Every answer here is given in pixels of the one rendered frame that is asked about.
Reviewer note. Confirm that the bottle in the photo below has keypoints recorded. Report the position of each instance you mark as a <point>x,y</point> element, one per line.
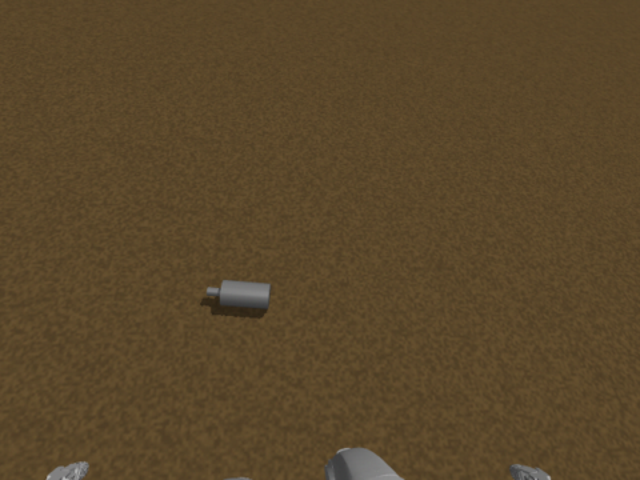
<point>242,294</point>

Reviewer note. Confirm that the left robot hand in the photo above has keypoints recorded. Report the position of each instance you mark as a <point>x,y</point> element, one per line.
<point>76,471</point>

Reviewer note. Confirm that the right robot hand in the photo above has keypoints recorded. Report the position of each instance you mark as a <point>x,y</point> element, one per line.
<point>521,472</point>

